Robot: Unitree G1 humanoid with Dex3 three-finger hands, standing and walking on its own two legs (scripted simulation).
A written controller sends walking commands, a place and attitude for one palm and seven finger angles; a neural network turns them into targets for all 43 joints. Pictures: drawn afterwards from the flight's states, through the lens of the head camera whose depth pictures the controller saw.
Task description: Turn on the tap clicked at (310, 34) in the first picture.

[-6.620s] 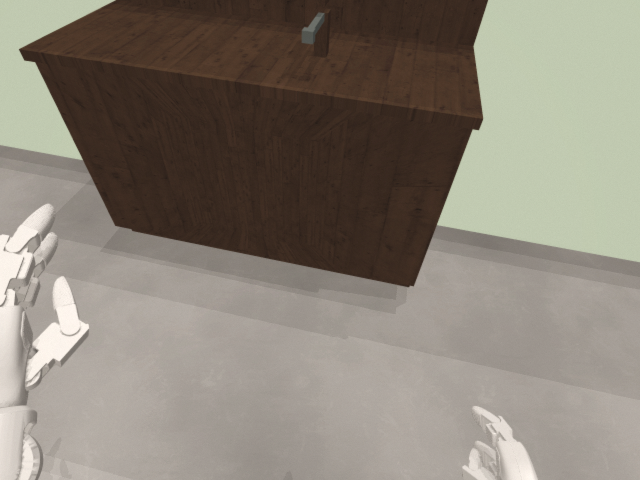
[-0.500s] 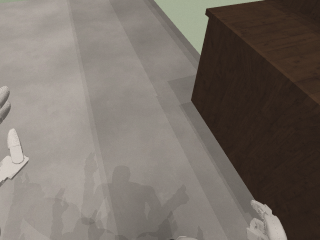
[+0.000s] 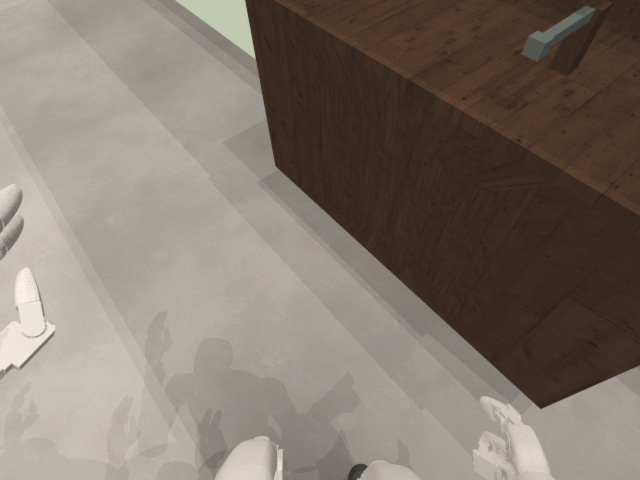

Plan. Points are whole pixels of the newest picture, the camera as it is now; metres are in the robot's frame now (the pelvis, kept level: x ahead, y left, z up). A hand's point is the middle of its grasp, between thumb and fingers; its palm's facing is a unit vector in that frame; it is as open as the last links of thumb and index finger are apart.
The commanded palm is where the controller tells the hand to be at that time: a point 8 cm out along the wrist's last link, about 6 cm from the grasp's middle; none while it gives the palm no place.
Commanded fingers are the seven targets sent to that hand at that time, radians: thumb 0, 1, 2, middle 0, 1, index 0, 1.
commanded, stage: turn to face it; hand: left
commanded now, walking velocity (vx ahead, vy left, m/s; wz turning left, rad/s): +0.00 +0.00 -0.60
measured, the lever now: (537, 46) +0.69 -0.30 +0.13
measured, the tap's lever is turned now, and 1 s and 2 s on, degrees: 0 0 0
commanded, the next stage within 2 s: take the last steps up to it in 1.84 s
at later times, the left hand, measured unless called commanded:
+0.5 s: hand (161, 326) +0.22 +0.14 +0.17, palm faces +0.13 -0.87 -0.47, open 7.4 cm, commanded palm +0.17 +0.20 +0.18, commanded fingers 0.00 0.90 0.90 -0.20 -0.30 -0.20 -0.30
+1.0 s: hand (237, 369) +0.19 +0.07 +0.17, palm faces -0.13 -0.91 -0.39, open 7.4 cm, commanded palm +0.17 +0.13 +0.18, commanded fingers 0.00 0.90 0.90 -0.20 -0.30 -0.20 -0.30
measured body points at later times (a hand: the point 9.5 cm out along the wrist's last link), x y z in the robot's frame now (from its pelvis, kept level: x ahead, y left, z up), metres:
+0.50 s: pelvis -0.07 -0.02 -0.01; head -0.02 -0.04 +0.43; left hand +0.21 +0.19 +0.20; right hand +0.05 -0.25 -0.11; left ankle -0.02 +0.14 -0.73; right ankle -0.08 -0.14 -0.74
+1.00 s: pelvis -0.13 +0.00 +0.00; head -0.10 -0.01 +0.45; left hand +0.19 +0.12 +0.20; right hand -0.11 -0.28 -0.08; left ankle -0.02 +0.09 -0.73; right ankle -0.18 -0.11 -0.68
